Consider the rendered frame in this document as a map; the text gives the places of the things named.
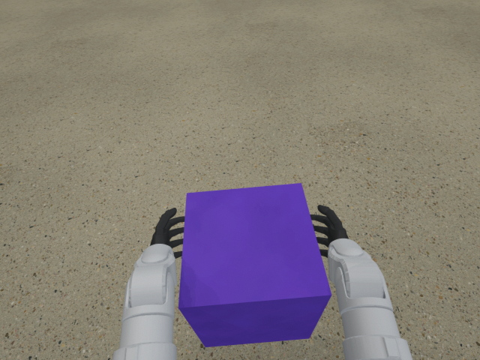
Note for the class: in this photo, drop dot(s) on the left robot hand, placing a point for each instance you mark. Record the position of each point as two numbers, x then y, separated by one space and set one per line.
163 234

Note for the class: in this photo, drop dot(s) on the robot left forearm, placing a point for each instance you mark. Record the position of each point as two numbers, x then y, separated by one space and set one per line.
149 307

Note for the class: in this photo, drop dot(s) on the right robot hand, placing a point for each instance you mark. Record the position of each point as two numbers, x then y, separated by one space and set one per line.
334 229

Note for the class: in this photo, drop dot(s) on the carton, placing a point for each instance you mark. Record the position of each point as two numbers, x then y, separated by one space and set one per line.
251 267

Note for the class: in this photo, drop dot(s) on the robot right forearm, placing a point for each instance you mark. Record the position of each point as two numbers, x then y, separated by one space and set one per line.
369 325

